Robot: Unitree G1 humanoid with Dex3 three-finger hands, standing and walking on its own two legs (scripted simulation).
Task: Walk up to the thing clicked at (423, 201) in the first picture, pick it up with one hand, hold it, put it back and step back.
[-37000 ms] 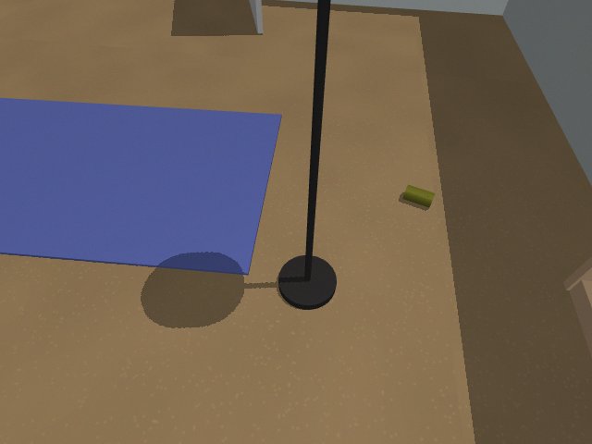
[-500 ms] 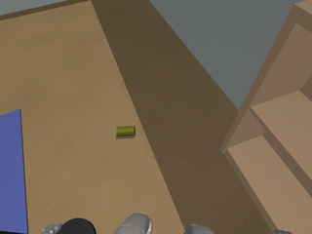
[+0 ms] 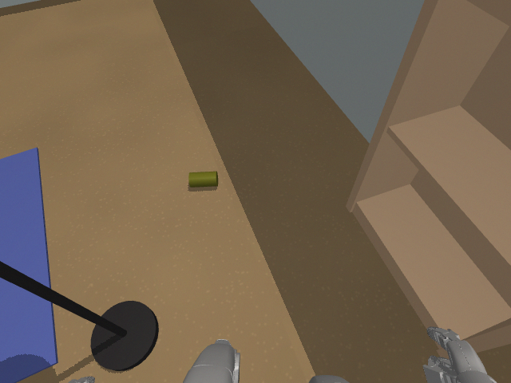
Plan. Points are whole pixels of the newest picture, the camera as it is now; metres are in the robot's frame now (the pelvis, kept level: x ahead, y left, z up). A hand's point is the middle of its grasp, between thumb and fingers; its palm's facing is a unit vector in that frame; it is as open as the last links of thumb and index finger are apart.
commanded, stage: step back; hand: left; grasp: from above
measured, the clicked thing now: (203, 179) +1.00 +0.31 -0.71
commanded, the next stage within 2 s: stand in 1.14 s
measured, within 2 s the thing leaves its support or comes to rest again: neither
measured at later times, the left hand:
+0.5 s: hand out of the picture -0.03 +0.29 -0.13, palm faces +0.08 -0.92 -0.40, open 7.3 cm
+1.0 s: hand out of the picture +0.06 +0.29 -0.13, palm faces +0.07 -0.93 -0.36, open 7.3 cm
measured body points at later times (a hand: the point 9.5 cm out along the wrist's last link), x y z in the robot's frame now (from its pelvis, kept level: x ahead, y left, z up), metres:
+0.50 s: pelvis -0.07 +0.00 +0.01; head -0.06 +0.00 +0.46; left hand -0.03 +0.34 -0.11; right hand +0.01 -0.30 -0.12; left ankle -0.07 +0.15 -0.71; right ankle -0.02 -0.11 -0.72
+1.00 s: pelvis -0.02 +0.02 +0.02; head +0.00 +0.03 +0.47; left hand +0.05 +0.34 -0.11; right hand +0.10 -0.27 -0.10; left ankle -0.04 +0.14 -0.71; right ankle -0.02 -0.11 -0.71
